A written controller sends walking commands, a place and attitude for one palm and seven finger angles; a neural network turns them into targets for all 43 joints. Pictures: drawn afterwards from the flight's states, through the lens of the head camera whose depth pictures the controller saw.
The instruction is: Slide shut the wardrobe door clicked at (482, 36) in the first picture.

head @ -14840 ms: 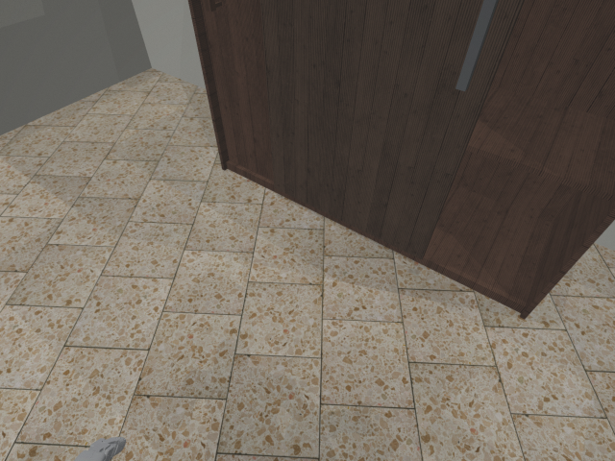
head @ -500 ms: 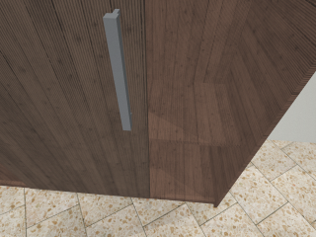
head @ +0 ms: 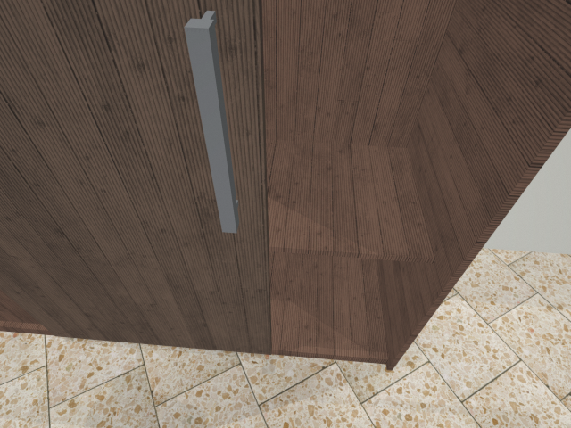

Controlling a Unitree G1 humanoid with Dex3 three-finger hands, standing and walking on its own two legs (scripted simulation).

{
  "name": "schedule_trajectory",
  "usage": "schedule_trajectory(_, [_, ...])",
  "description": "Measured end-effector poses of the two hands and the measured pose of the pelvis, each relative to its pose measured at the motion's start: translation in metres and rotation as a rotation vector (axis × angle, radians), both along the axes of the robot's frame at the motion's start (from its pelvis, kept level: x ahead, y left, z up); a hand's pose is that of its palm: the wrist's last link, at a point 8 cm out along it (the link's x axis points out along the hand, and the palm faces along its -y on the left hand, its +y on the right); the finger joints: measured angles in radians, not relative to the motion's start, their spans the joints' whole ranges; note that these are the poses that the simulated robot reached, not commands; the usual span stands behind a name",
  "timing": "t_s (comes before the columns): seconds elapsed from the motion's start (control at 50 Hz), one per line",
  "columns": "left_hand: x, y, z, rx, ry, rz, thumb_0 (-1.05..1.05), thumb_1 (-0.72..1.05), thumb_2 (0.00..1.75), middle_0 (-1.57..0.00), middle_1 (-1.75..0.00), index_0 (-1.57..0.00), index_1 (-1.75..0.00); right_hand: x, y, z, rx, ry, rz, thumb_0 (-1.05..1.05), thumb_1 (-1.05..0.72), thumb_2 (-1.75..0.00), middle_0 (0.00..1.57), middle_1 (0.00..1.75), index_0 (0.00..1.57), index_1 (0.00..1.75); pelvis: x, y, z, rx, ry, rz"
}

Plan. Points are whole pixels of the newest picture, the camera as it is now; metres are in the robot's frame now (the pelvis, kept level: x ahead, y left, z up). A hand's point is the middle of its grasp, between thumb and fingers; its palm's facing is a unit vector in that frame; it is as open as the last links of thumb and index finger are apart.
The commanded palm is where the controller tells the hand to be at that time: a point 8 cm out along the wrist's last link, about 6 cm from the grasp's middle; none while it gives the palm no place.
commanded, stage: look again from close up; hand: left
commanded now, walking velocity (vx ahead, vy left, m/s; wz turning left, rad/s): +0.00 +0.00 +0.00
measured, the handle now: (222, 141) +0.45 +0.13 +0.18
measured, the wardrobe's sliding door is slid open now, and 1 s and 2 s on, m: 0.40 0.40 0.40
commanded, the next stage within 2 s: raise the hand with hooked fingers in 0.14 s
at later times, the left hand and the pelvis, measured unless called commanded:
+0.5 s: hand (169, 354) +0.20 +0.17 +0.03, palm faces +0.12 -0.99 -0.11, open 7.7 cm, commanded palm +0.11 +0.22 -0.02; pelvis -0.03 +0.01 -0.02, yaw +1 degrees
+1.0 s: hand (146, 366) +0.17 +0.18 +0.06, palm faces -0.10 -0.99 -0.12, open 10.6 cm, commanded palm +0.14 +0.25 +0.07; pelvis -0.05 -0.02 -0.04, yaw +3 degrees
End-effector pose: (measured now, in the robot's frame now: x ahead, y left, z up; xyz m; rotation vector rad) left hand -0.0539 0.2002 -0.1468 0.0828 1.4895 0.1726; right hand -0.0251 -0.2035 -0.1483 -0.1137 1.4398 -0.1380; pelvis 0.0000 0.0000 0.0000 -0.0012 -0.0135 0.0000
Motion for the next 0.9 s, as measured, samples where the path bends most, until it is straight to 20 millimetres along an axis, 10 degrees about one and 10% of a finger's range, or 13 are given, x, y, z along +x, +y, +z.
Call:
schedule_trajectory(0.26, [0.003, -0.001, -0.002, -0.004, -0.010, -0.004, 0.00, 0.91, 0.90, -0.20, -0.30, -0.20, -0.30, 0.005, -0.002, 0.001, -0.012, -0.006, 0.012, 0.01, -0.91, -0.90, 0.20, 0.30, 0.20, 0.30, 0.001, 0.002, -0.001, -0.007, 0.004, 0.000])
schedule_trajectory(0.4, [0.140, 0.054, 0.098, 0.214, -0.724, -0.028, 0.06, 0.95, 0.88, -0.20, -0.33, -0.20, -0.33, 0.062, -0.036, 0.021, -0.109, -0.443, 0.060, 0.02, -0.92, -0.90, 0.20, 0.30, 0.20, 0.30, -0.016, 0.006, -0.006, 0.003, 0.013, 0.014])
schedule_trajectory(0.52, [0.236, 0.008, 0.192, 0.009, -1.424, -0.151, 0.03, 0.82, 0.84, -0.20, -0.39, -0.20, -0.39, 0.138, -0.054, 0.058, -0.156, -0.829, 0.130, 0.02, -0.91, -0.90, 0.20, 0.30, 0.20, 0.30, -0.030, 0.004, -0.019, -0.003, 0.069, 0.018])
schedule_trajectory(0.6, [0.230, -0.013, 0.178, -0.181, -1.547, -0.219, 0.02, 0.71, 0.81, -0.21, -0.44, -0.21, -0.44, 0.173, -0.058, 0.082, -0.170, -0.972, 0.165, 0.01, -0.91, -0.90, 0.20, 0.30, 0.20, 0.30, -0.036, -0.003, -0.034, 0.004, 0.100, -0.007])
schedule_trajectory(0.72, [0.166, 0.014, 0.137, -0.069, -1.310, -0.135, 0.01, 0.55, 0.75, -0.23, -0.53, -0.23, -0.53, 0.204, -0.049, 0.090, -0.144, -1.027, 0.226, 0.01, -0.90, -0.90, 0.20, 0.30, 0.20, 0.30, -0.040, -0.013, -0.046, 0.000, 0.092, 0.006])
schedule_trajectory(0.8, [0.142, 0.041, 0.164, 0.108, -1.409, -0.063, 0.02, 0.45, 0.71, -0.24, -0.59, -0.23, -0.59, 0.207, -0.032, 0.075, -0.097, -0.996, 0.280, 0.01, -0.90, -0.90, 0.20, 0.30, 0.20, 0.30, -0.041, -0.018, -0.048, -0.023, 0.080, 0.039])
schedule_trajectory(0.9, [0.166, 0.040, 0.210, 0.093, -1.628, -0.188, 0.02, 0.33, 0.66, -0.24, -0.67, -0.23, -0.66, 0.189, -0.012, 0.049, -0.023, -0.922, 0.315, 0.01, -0.90, -0.90, 0.20, 0.30, 0.20, 0.30, -0.048, -0.022, -0.046, -0.043, 0.053, 0.070])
